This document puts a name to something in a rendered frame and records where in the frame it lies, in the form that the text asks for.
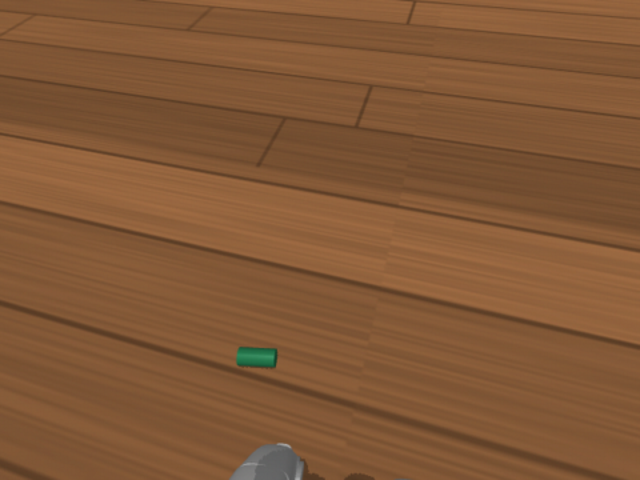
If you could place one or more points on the can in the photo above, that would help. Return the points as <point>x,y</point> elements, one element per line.
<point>260,357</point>

